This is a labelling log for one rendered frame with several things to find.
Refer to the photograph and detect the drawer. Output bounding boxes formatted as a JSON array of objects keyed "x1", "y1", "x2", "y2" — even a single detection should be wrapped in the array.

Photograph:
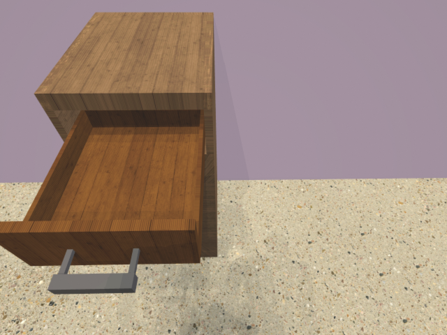
[{"x1": 0, "y1": 110, "x2": 205, "y2": 266}]

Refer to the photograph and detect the handle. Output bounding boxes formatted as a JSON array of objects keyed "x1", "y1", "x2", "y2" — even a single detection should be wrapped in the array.
[{"x1": 47, "y1": 248, "x2": 140, "y2": 295}]

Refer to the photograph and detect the cabinet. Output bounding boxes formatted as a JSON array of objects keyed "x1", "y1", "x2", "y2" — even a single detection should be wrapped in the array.
[{"x1": 34, "y1": 13, "x2": 217, "y2": 258}]

